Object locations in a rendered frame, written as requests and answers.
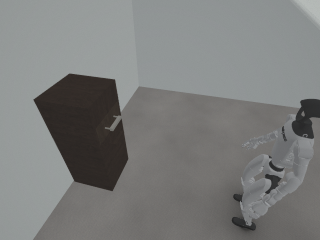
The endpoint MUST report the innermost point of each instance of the left robot upper arm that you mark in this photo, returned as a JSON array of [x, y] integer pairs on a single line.
[[303, 153]]

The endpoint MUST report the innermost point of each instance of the robot left forearm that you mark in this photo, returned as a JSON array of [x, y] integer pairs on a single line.
[[283, 189]]

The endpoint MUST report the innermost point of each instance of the right robot hand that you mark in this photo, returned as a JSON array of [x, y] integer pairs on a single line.
[[254, 143]]

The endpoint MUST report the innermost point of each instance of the handle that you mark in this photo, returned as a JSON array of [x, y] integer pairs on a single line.
[[115, 123], [118, 138]]

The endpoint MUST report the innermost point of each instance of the drawer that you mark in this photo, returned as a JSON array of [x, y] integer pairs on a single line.
[[107, 122]]

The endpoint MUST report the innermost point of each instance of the robot right forearm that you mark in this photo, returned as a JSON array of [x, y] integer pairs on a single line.
[[268, 137]]

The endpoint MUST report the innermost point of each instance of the right robot shin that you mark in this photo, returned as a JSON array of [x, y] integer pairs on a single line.
[[243, 186]]

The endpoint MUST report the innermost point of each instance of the cabinet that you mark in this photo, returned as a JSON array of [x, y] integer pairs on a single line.
[[72, 109]]

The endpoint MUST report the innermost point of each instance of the robot left foot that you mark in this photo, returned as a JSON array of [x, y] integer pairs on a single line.
[[241, 223]]

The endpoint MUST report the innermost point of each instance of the right robot upper arm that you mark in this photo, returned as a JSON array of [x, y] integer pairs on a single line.
[[289, 117]]

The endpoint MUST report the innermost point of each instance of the left robot hand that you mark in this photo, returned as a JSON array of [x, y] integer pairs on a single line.
[[259, 207]]

